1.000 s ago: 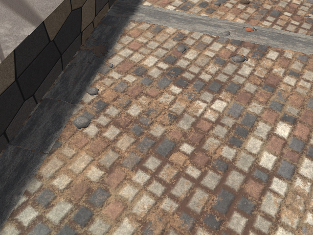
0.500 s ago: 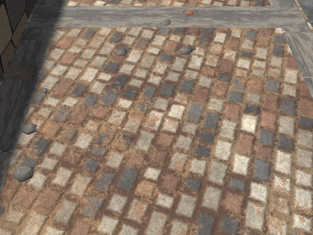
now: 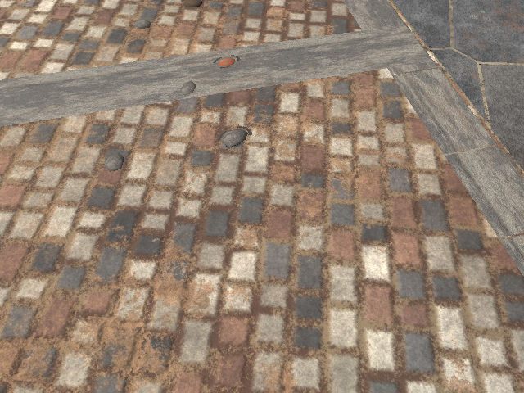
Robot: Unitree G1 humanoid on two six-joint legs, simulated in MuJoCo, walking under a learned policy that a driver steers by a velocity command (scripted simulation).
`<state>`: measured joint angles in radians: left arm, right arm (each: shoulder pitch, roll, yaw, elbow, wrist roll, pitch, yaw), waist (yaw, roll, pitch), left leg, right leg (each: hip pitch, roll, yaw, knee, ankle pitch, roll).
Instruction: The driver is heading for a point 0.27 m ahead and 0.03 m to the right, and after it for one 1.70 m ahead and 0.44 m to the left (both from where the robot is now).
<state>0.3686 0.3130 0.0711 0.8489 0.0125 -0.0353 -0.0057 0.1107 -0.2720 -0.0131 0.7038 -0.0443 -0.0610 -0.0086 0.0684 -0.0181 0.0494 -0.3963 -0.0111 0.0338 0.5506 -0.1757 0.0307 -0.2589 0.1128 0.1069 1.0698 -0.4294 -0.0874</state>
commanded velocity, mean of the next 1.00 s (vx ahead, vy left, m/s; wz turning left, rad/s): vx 0.15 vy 0.00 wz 0.25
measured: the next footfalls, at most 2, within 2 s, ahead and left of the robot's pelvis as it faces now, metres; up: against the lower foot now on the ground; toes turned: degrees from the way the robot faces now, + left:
right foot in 0.34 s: +0.29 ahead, -0.11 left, +0.00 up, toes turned -1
left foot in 0.76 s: +0.19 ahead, +0.10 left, +0.00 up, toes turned +15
